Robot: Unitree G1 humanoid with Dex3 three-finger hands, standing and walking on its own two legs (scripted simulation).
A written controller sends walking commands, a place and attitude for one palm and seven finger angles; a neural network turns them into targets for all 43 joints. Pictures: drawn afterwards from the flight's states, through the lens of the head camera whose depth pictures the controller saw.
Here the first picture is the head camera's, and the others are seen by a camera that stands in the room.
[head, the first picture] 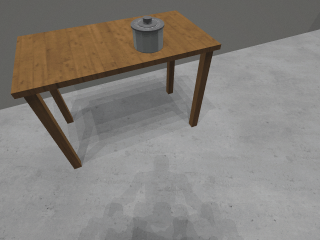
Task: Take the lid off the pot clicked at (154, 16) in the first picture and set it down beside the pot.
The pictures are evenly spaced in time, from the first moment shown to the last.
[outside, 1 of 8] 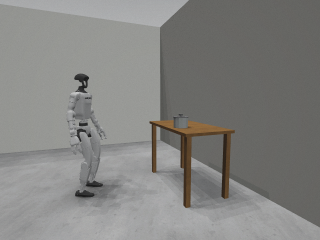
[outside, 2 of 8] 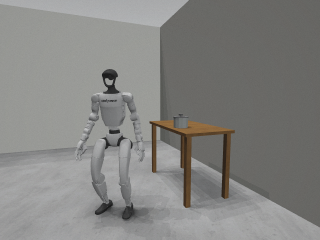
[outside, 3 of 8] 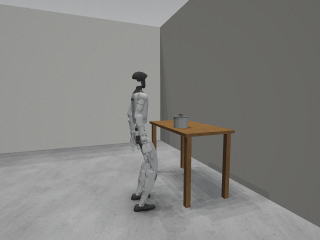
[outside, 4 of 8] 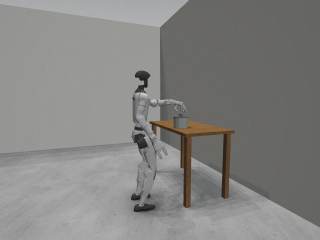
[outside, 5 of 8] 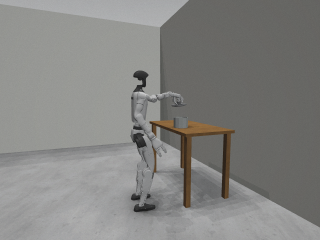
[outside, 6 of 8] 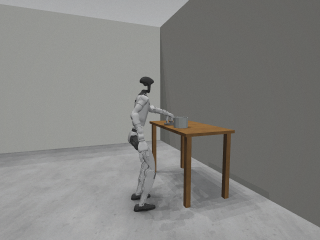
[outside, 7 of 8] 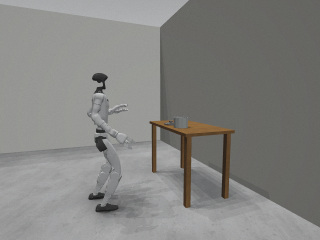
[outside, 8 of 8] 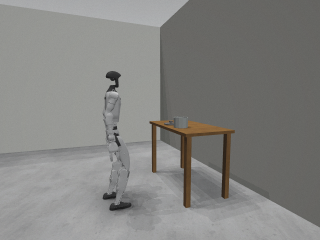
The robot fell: no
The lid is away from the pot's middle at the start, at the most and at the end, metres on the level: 0.00 0.24 0.24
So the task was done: yes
